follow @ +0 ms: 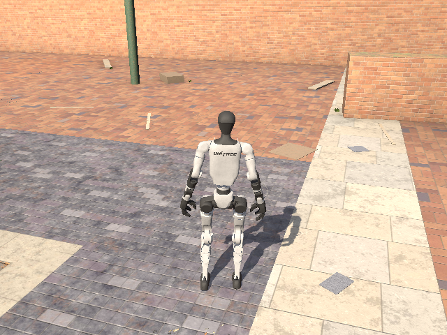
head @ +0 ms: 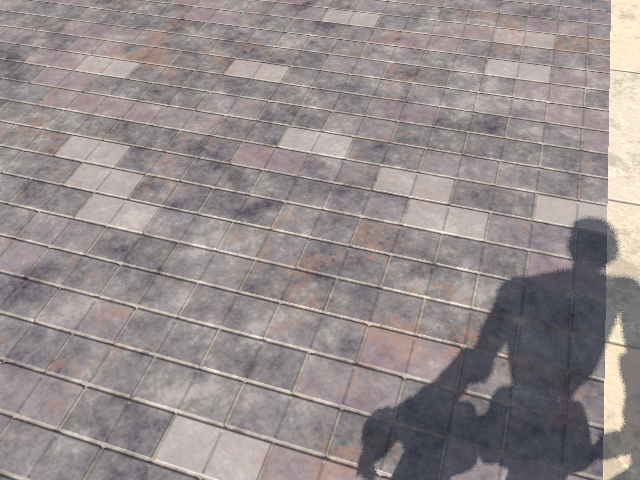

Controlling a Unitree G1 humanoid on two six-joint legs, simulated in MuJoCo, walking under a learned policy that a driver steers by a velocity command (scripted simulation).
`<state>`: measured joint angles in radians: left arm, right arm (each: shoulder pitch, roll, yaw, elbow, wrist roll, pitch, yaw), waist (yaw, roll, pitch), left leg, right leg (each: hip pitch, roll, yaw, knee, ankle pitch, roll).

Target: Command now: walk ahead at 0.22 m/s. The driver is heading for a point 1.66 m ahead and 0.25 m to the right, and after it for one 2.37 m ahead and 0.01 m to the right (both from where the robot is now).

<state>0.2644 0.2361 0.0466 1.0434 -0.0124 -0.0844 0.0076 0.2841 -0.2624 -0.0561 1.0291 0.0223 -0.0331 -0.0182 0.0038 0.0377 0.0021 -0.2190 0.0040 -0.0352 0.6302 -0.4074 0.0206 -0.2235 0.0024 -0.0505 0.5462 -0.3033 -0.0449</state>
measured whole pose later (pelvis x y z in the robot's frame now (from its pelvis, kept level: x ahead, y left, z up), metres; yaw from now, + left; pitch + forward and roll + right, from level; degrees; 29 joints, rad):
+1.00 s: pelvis +0.07 +0.01 +0.00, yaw +0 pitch -1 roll +0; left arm 0.35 0.17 0.01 1.13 0.01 -0.01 0.04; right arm 0.09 -0.21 -0.05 1.09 0.01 0.02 -0.04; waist 0.01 0.00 0.04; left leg -0.34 -0.02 0.02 0.52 -0.16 0.03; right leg -0.05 0.00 -0.04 0.49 -0.42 -0.01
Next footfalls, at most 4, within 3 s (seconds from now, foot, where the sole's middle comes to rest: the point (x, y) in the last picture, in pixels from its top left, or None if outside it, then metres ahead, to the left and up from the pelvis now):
0.32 left None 0.19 0.11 -0.77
1.92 right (410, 460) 0.56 -0.12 -0.77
2.48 left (298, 338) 0.87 0.13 -0.77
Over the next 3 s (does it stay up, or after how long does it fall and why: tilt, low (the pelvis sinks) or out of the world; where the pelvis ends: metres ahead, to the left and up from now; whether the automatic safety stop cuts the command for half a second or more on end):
stays up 0.98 0.01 0.00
